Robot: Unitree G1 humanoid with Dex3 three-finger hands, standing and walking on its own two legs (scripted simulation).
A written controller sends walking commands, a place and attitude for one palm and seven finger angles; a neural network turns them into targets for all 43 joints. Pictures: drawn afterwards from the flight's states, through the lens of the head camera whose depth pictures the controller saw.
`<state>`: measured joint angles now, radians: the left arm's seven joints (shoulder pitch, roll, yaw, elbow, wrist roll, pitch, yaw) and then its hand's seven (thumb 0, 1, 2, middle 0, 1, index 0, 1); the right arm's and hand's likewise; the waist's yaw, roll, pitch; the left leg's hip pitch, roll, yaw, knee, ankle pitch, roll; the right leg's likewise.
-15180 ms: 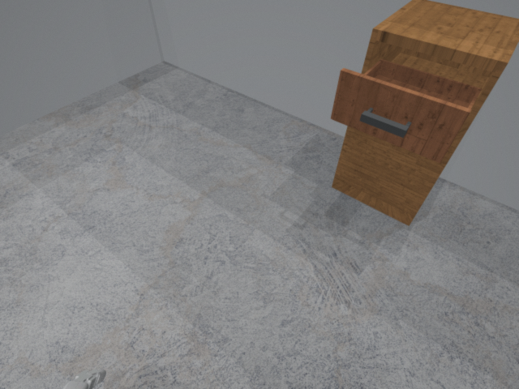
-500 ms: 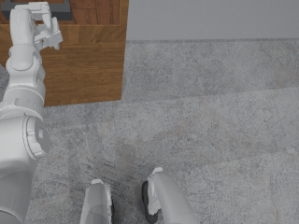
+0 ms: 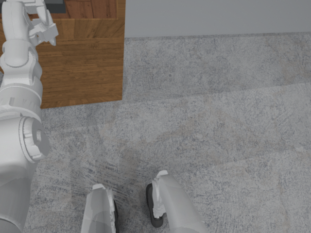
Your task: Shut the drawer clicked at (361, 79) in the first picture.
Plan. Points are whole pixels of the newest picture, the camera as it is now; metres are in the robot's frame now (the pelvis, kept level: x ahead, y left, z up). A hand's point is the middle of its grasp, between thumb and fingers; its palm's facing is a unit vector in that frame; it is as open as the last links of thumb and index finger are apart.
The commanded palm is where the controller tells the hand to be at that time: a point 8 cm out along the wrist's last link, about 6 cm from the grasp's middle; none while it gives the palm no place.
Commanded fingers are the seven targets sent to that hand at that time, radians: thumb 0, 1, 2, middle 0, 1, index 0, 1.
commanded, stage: pull the fist back off the drawer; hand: left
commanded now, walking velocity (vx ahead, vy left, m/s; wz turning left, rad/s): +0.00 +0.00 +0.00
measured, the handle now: out of the picture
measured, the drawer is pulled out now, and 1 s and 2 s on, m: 0.00 0.00 0.00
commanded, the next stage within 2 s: draw the hand back to the body in 0.28 s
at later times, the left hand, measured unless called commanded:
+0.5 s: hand (46, 27) +0.57 +0.15 +0.07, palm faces +0.05 -1.00 -0.05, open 3.3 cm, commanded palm +0.51 +0.19 +0.09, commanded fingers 0.00 0.90 0.90 -1.40 -1.60 -1.40 -1.60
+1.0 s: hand out of the picture +0.39 +0.18 +0.18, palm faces +0.07 -0.98 -0.18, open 3.2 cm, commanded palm +0.36 +0.24 +0.20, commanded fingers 0.00 0.90 0.90 -1.40 -1.60 -1.40 -1.60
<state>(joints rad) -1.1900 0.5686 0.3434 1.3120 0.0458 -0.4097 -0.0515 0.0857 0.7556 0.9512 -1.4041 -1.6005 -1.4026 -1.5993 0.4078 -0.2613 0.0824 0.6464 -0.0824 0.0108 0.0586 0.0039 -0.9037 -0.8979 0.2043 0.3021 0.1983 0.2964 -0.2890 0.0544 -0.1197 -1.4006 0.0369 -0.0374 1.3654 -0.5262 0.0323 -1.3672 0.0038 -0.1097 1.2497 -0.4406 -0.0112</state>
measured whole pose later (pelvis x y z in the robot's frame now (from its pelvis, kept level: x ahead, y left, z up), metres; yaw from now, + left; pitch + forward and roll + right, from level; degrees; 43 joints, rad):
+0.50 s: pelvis +0.05 -0.01 +0.03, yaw +0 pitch +29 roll -3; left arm -0.80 0.39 0.37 0.95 -0.05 -0.47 -0.09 0.02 0.90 0.90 -1.40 -1.60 -1.40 -1.60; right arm 0.33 -0.25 0.02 0.57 -0.04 0.11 0.07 0.00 -0.91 -0.90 0.20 0.30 0.20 0.30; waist -0.18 0.04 -0.14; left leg -1.16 0.05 0.01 1.23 -0.58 0.02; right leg -1.17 0.02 -0.06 1.16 -0.50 -0.01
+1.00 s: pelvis +0.07 +0.00 +0.11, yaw +1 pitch +10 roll -1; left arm -0.04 0.29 0.11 0.22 -0.11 -0.18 -0.04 0.01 0.89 0.90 -1.40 -1.60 -1.40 -1.60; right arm 0.23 -0.24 0.01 0.49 0.05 0.07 -0.03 0.01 -0.91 -0.90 0.20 0.30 0.20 0.30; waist -0.03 0.03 -0.11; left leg -0.52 0.01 0.02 0.80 -0.45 0.02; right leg -0.54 0.00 -0.03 0.76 -0.39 0.00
